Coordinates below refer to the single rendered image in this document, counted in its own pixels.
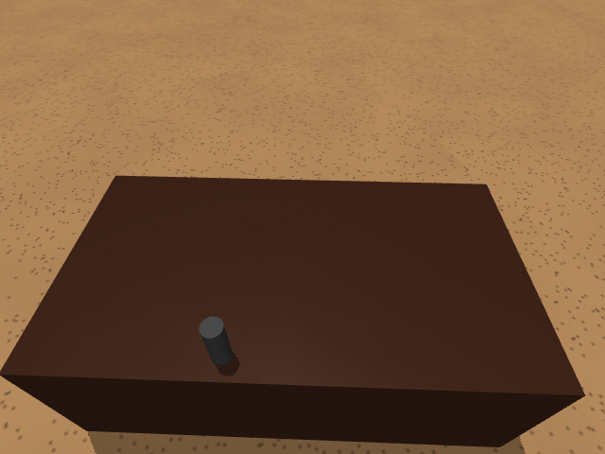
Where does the can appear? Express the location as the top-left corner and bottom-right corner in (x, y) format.
(199, 316), (233, 365)

